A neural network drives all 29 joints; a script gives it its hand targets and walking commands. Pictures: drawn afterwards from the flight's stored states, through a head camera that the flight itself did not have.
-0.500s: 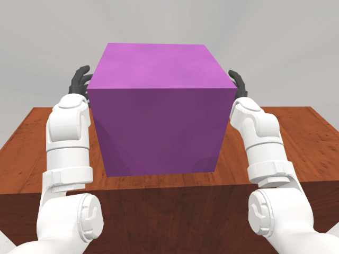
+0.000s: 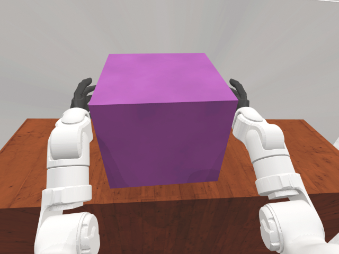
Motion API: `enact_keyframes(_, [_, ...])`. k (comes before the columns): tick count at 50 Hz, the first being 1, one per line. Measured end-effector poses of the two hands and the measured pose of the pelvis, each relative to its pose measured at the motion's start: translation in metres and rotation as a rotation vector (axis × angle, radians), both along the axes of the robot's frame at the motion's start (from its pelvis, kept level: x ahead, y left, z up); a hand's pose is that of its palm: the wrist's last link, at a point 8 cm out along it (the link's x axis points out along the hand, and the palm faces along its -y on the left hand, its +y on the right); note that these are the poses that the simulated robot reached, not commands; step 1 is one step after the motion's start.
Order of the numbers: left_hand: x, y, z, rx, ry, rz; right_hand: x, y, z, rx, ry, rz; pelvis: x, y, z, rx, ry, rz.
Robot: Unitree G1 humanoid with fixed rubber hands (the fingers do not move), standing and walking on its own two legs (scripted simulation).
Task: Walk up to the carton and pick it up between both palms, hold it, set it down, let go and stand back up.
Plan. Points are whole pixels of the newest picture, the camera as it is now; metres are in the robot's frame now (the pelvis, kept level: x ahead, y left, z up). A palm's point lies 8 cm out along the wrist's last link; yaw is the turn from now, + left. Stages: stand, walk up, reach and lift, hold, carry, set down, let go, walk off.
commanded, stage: hold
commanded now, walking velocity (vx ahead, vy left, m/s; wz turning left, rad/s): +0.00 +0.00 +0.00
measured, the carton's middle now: (161, 115) +0.40 +0.00 +0.20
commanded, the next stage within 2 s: set down in 0.42 s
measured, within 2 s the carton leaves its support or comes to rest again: neither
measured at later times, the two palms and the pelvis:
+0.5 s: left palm (75, 109) +0.36 +0.19 +0.23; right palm (227, 110) +0.36 -0.16 +0.23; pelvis -0.02 +0.00 +0.00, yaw +0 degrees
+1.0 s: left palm (86, 117) +0.37 +0.17 +0.20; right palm (230, 126) +0.36 -0.17 +0.19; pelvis -0.01 -0.01 +0.00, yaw +1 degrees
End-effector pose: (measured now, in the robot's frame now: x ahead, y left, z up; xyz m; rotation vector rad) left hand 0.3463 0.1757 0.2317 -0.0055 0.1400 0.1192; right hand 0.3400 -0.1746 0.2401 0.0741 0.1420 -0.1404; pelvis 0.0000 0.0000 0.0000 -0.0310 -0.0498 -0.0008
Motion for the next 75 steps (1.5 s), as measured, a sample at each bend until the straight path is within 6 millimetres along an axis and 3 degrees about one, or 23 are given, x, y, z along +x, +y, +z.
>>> enact_keyframes(11, [-0.005,0.004,0.005,-0.009,0.027,0.007,-0.002,0.005,0.004,0.017,0.025,0.006,-0.006,0.003,-0.001,0.008,-0.036,-0.010])
enact_keyframes(22, [0.011,0.014,-0.002,0.002,0.059,0.026,0.020,0.014,-0.008,0.011,0.054,0.023,-0.017,0.002,0.000,0.011,0.022,0.000])
enact_keyframes(31, [0.009,0.011,0.009,-0.007,-0.038,0.028,0.017,0.012,0.000,0.005,-0.040,0.021,-0.004,0.000,0.001,0.004,0.011,0.018])
enact_keyframes(40, [0.020,-0.002,-0.001,-0.003,-0.078,-0.021,0.012,-0.001,-0.005,-0.018,-0.086,-0.026,0.002,-0.006,0.001,0.014,-0.053,0.007])
enact_keyframes(44, [0.022,-0.003,-0.004,0.021,-0.089,-0.025,0.012,-0.003,-0.015,-0.015,-0.103,-0.034,0.000,-0.007,0.001,0.016,-0.083,0.008])
enact_keyframes(51, [0.027,0.000,-0.033,0.045,-0.015,-0.032,0.016,0.002,-0.057,-0.039,-0.041,-0.029,-0.005,-0.007,0.001,0.022,-0.093,0.014])
enact_keyframes(56, [0.025,0.005,-0.045,0.057,-0.023,-0.019,0.019,0.007,-0.074,-0.035,-0.056,-0.020,-0.005,-0.006,0.001,0.018,-0.061,0.025])
enact_keyframes(75, [0.057,-0.008,-0.065,0.048,0.016,-0.062,0.035,-0.006,-0.079,-0.072,-0.027,-0.059,0.010,-0.001,0.002,0.018,-0.037,0.011])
